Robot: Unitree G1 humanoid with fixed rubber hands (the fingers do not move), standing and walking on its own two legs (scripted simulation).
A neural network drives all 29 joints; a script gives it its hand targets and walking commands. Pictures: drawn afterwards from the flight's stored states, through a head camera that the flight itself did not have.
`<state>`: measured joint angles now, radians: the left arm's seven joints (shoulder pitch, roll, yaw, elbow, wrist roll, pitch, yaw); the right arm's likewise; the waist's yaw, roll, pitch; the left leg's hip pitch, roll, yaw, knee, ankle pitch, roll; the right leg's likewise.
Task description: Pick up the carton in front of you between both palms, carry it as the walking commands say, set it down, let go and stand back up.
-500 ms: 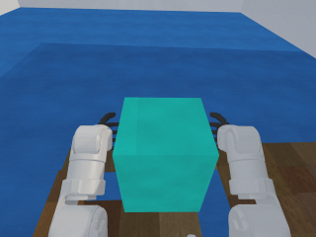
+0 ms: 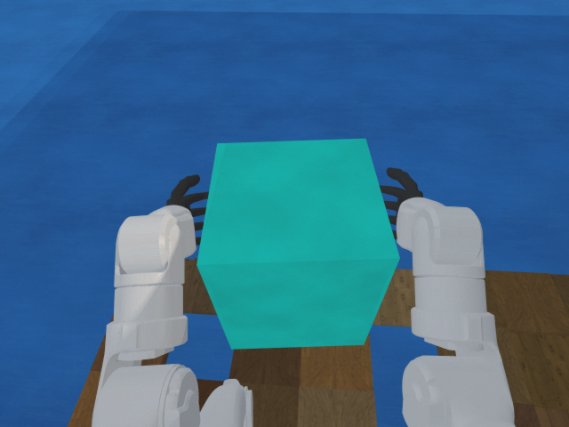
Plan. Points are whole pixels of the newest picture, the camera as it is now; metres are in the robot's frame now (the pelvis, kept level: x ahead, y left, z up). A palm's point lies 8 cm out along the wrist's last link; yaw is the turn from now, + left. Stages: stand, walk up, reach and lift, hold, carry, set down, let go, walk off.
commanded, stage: carry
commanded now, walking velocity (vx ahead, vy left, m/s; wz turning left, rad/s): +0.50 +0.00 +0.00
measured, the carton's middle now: (294, 250) +0.37 +0.01 +0.04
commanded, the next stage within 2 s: none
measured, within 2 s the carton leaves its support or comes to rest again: neither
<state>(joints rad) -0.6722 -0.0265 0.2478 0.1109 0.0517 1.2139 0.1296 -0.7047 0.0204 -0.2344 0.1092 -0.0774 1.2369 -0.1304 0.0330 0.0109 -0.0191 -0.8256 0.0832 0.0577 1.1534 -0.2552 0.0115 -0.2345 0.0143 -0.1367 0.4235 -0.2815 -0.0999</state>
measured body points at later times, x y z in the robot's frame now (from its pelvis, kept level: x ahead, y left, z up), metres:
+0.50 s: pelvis +0.31 +0.02 +0.02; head +0.35 +0.03 +0.47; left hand +0.67 +0.15 +0.09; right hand +0.65 -0.15 +0.10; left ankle +0.31 +0.09 -0.73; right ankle +0.37 -0.13 -0.67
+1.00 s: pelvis +0.60 -0.03 +0.02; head +0.64 -0.05 +0.47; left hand +0.97 +0.12 +0.13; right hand +0.99 -0.18 +0.12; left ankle +0.71 +0.12 -0.67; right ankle +0.56 -0.10 -0.73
